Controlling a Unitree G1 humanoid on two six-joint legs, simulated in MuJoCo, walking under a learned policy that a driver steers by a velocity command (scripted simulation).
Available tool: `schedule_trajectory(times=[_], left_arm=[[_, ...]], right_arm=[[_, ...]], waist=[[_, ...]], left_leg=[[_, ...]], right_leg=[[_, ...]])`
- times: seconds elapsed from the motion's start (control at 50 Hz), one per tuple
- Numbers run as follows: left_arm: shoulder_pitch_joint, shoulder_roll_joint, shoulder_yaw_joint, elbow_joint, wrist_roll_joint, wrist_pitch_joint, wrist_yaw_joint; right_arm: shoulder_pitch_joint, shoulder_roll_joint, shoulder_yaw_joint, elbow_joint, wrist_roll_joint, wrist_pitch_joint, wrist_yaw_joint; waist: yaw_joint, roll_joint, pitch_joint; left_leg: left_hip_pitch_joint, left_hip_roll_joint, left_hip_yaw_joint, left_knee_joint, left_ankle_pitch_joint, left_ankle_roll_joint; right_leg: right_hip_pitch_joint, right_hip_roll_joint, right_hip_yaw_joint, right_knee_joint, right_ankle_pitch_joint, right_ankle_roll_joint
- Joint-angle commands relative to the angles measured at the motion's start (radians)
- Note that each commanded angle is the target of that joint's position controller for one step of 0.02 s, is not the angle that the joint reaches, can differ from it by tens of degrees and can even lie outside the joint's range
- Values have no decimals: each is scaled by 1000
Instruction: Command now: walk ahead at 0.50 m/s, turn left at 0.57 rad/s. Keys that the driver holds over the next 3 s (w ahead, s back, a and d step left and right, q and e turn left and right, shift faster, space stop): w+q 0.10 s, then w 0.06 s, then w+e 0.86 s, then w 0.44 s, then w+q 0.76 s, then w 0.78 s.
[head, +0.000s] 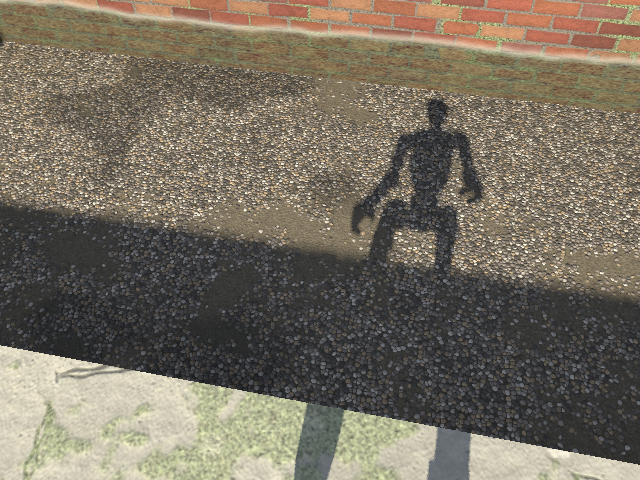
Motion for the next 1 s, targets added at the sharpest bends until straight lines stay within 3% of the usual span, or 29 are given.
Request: schedule_trajectory(times=[0.02, 0.1, 0.12, 0.14, 0.16, 0.18, 0.2, 0.22, 0.26, 0.28, 0.32, 0.34, 0.38, 0.4, 0.42, 0.48, 0.56, 0.6, 0.64, 0.66, 0.68, 0.7, 0.72, 0.76, 0.8, 0.82, 0.88, 0.96, 1.0], left_arm=[[-72, 170, 40, -76, -16, -6, 7], [-50, 224, 55, -62, -43, 25, 7], [-51, 228, 54, -61, -52, 31, 6], [-58, 207, 40, -60, -62, 37, 6], [-47, 169, 25, -64, -40, 31, 6], [62, 32, -19, -93, 1, 13, -5], [40, 139, -1, -79, -50, -2, -10], [-41, 170, 13, -105, -84, 1, -5], [-78, 147, 11, -98, -55, 19, 15], [-53, 146, 20, -96, -46, 31, 13], [27, 117, 24, -63, -52, 57, 10], [37, 104, 23, -63, -48, 66, 11], [-18, 92, 24, -87, -49, 69, 13], [-76, 54, 11, -106, 51, 89, -4], [-103, 39, 8, -117, 53, 94, -10], [-132, 24, -3, -126, 26, 93, -19], [-207, 5, -16, -172, 16, 95, -49], [-185, 13, -16, -185, 18, 96, -48], [-64, 37, -6, -163, 12, 97, -40], [97, 50, 4, -120, 14, 87, -31], [208, 154, 31, -115, 14, 78, -19], [106, 242, 39, -138, -26, 88, -31], [57, 222, 50, -162, -52, 99, -27], [-23, 93, 8, -159, -14, 108, -13], [-107, 54, -13, -188, 2, 88, -12], [-115, 71, -13, -191, 2, 78, -18], [-176, 98, -24, -215, -21, 47, -24], [-188, 84, -35, -231, -3, 83, -20], [-189, 85, -33, -245, 3, 105, -11]], right_arm=[[-51, -5, 7, -80, 3, -13, 19], [-64, -28, -3, -108, 9, 9, 33], [-4, -47, -16, -95, 8, 14, 29], [142, -74, -37, -53, 13, 14, 22], [288, -147, -64, -19, 24, 16, 4], [273, -249, -57, -21, 13, 4, -3], [325, -176, -43, -21, 6, -1, 20], [270, -137, -28, 4, 3, -8, 28], [183, -65, -5, 28, -6, -22, 29], [137, -39, 6, 23, -26, -35, 31], [139, -32, 3, 50, -35, -57, 27], [156, -38, -4, 68, -29, -62, 22], [177, -60, -13, 102, -29, -77, 8], [232, -87, -14, 108, -31, -70, -2], [242, -75, -12, 116, -29, -72, -6], [243, -46, 1, 117, -27, -75, -9], [265, -64, 5, 113, -30, -38, -26], [270, -72, 0, 120, -31, -19, -39], [232, -117, -9, 104, -32, -12, -52], [191, -133, -12, 98, -21, -11, -44], [186, -104, -5, 69, -4, -12, -36], [153, -61, 1, -17, -11, 0, -21], [58, -107, -2, -33, -36, 5, -30], [37, -87, 7, -29, -32, 11, -42], [56, -47, 18, -27, -49, 44, -49], [68, -42, 20, -17, -60, 61, -51], [-24, -32, 23, -53, -54, 99, -59], [-32, 10, 52, -50, -75, 103, -55], [-70, -4, 56, -68, -65, 88, -49]], waist=[[-25, -112, 9], [-42, -119, 5], [-79, -112, -37], [-158, -89, -116], [-225, -4, -188], [-98, 252, -273], [-193, 148, -407], [-171, 67, -214], [-116, 0, -67], [-79, 28, -41], [-50, 46, -53], [-51, 35, -37], [-64, 22, 6], [-80, 13, 4], [-87, 22, 16], [-86, 47, -5], [-104, 63, 30], [-103, 82, 33], [-55, 95, -48], [38, 26, -119], [89, -176, -206], [-9, -369, -270], [38, -260, -234], [-49, -102, -66], [-108, -121, -59], [-118, -117, -80], [-148, -113, -82], [-105, -164, -136], [-77, -129, -139]], left_leg=[[61, -1, 41, -91, 68, 20], [151, -54, 112, -171, -129, 89], [268, -95, 138, -208, -137, 112], [483, -138, 151, -290, -50, 138], [742, -56, -4, -337, 93, 192], [950, 225, -514, -429, 174, 345], [934, 335, -702, -583, -73, 434], [808, 309, -579, -595, -128, 389], [587, 209, -375, -593, -234, 290], [497, 173, -305, -597, -164, 257], [451, 146, -222, -626, -125, 235], [440, 143, -203, -638, -137, 239], [462, 158, -182, -663, -163, 231], [447, 146, -88, -669, -58, 196], [442, 138, -50, -656, 32, 187], [450, 130, 43, -602, 157, 160], [460, 156, 102, -514, 272, 151], [515, 189, 106, -434, 384, 151], [543, 182, 122, -287, 591, 126], [479, 129, 173, -65, 565, 85], [304, 13, 238, 354, 255, 37], [-67, -179, 95, 543, -436, 4], [-165, -119, -30, 563, -374, -1], [-131, -48, -24, 488, -290, -12], [5, -25, -21, 353, -233, -40], [53, -43, -2, 347, -216, -54], [251, -110, 33, 160, -138, -88], [278, -120, 30, 77, -121, -88], [257, -108, 9, 30, -199, -84]], right_leg=[[-30, -270, 100, -86, 491, -160], [34, -294, 49, 31, 678, -133], [28, -280, 30, 125, 797, -120], [-22, -237, -13, 301, 811, -96], [-218, -182, -35, 599, 535, -40], [-531, -20, 47, 986, -340, 28], [-599, 10, 246, 1078, -328, 26], [-681, -32, 236, 1049, -273, 22], [-647, -98, 232, 950, -142, 7], [-585, -111, 248, 900, -69, 4], [-529, -103, 268, 846, 13, 2], [-552, -94, 285, 814, 46, 4], [-636, -83, 329, 721, 143, 3], [-618, -46, 261, 672, 177, 10], [-613, -44, 250, 628, 226, 6], [-559, -35, 224, 523, 335, -24], [-511, -12, 110, 457, 231, -60], [-486, -15, 92, 385, 48, -81], [-309, 32, 82, 318, -77, -122], [-103, 57, 106, 216, 34, -157], [79, -131, 410, 114, 144, -227], [247, -299, 900, -60, 120, -318], [194, -305, 874, -67, 35, -331], [-67, -245, 684, -27, 52, -264], [-238, -147, 584, -49, 80, -202], [-278, -129, 568, -59, 130, -201], [-419, -45, 435, -60, 423, -167], [-258, -34, 460, -13, 576, -115], [-198, -52, 516, -6, 487, -133]])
